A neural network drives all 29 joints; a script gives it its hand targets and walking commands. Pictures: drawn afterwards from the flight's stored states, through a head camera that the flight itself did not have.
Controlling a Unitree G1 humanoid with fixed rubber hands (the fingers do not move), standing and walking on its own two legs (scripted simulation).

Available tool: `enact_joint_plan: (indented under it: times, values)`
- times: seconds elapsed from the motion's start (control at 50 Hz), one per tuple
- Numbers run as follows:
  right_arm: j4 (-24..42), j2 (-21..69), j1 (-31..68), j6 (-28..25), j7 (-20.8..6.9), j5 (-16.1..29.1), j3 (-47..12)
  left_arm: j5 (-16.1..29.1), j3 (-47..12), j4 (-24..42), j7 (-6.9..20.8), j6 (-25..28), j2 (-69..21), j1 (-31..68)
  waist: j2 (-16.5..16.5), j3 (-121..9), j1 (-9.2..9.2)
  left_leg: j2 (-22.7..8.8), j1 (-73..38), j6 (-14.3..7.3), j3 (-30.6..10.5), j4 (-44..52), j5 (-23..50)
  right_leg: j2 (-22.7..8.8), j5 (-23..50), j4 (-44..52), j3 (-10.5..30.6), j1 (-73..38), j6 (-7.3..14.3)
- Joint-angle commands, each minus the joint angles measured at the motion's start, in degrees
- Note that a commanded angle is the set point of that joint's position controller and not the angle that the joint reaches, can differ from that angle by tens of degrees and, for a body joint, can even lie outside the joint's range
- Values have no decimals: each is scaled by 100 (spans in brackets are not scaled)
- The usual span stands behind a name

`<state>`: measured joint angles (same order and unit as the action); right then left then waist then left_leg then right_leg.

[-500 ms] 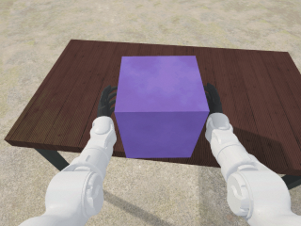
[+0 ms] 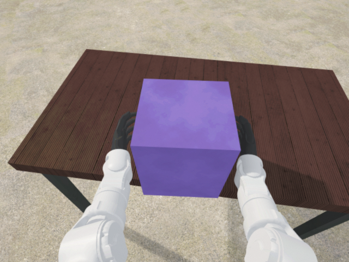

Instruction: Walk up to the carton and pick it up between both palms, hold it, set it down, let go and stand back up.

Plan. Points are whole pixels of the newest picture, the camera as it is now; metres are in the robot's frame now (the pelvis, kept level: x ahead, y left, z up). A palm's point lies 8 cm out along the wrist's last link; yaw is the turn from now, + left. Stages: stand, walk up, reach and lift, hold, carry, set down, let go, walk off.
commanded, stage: reach and lift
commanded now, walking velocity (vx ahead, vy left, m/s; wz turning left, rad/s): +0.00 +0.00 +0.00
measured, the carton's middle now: (183, 142) +0.43 +0.01 +0.00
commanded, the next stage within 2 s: none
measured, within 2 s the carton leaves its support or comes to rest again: leaves its support in 0.50 s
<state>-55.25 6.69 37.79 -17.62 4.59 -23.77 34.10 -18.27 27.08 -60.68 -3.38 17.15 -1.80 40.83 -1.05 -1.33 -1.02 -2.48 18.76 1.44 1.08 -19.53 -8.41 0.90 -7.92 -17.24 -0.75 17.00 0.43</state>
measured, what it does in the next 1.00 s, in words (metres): stands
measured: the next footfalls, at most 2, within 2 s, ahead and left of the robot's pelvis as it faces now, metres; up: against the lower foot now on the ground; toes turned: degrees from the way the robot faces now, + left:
none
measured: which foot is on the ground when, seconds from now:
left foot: down 0.00-1.00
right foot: down 0.00-1.00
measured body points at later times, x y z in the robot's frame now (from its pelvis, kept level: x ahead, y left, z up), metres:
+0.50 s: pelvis +0.01 +0.00 +0.00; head +0.06 +0.02 +0.45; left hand +0.40 +0.16 +0.04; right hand +0.40 -0.14 +0.04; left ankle +0.01 +0.13 -0.75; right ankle +0.00 -0.11 -0.75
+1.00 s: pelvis -0.02 +0.00 +0.00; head +0.03 +0.03 +0.45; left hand +0.38 +0.17 +0.04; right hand +0.38 -0.13 +0.05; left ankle +0.01 +0.13 -0.75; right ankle +0.00 -0.11 -0.75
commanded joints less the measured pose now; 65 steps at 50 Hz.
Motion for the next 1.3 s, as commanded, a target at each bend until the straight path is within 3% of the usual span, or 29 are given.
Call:
enact_joint_plan:
  times: [0.0, 0.28, 0.42, 0.48, 0.62, 0.76, 0.84, 0.96, 1.02, 1.14, 1.28]
  values:
    - [140, 2675, 2754, -295, -932, -541, -1733, -555, -1375, 476, 610, -136, -2917, 2567, 210, -3107, -17, 188, -1039, 192, 583, 30, 1441, 11, 1616, -1, -398, -1493, -111]
    - [192, 2710, 2749, -518, -859, -445, -1958, -536, -1566, 827, 588, -285, -3056, 2362, 132, -3056, -5, 173, -858, 137, 571, 83, 1696, 11, 2322, -107, -440, -1970, -148]
    - [224, 2678, 3232, -1210, -783, -535, -2162, -455, -1934, 1107, 400, 228, -3296, 2805, 212, -4054, 45, 101, -1132, 300, 542, -161, 2659, 88, 3146, -224, -579, -1976, -72]
    - [50, 2659, 3281, -1418, -746, -580, -2187, -488, -1983, 1129, 366, 436, -3310, 2897, 208, -4150, 61, 116, -1066, 300, 532, -129, 2661, 72, 3243, -236, -584, -2058, -77]
    - [-626, 2584, 3237, -1786, -640, -849, -1838, -726, -1749, 926, 447, 683, -3163, 3044, 101, -3711, 104, 183, -894, 242, 615, 145, 1933, 17, 2693, -109, -606, -2018, -125]
    - [-1027, 2429, 3184, -1434, -542, -850, -1533, -753, -1446, 648, 634, 264, -2878, 3115, -9, -2560, 51, 292, -715, 41, 770, 633, 519, -106, 1185, 230, -524, -1828, -166]
    - [-800, 2440, 3505, -1191, -530, -686, -1599, -569, -1624, 859, 596, 33, -2979, 3437, 181, -2936, 15, 292, -951, 79, 807, 596, 502, -68, 686, 334, -546, -1427, -91]
    - [-183, 2576, 3785, -1333, -612, -239, -2414, -126, -2532, 1482, 248, 299, -3461, 3591, 568, -4779, 36, 211, -1762, 348, 608, -27, 1971, 176, 1577, 140, -635, -1050, 58]
    - [-123, 2595, 3597, -1177, -601, 45, -2935, 111, -2797, 1461, 231, 259, -3414, 3373, 402, -4784, 73, 232, -1576, 284, 513, -99, 2043, 176, 1967, 8, -542, -1326, -23]
    - [-125, 2645, 3404, -593, -446, 784, -3767, 446, -2946, 1238, 492, -156, -3224, 3242, -88, -3639, 95, 294, -1257, 113, 366, 56, 1642, 87, 2398, -50, -322, -1935, -221]
    - [743, 2771, 3698, 55, -280, 1849, -4486, 665, -3256, 2068, 610, -915, -3538, 3300, -16, -3113, 132, 360, -1770, 115, 192, -25, 2125, 77, 2673, 77, -198, -2186, -273]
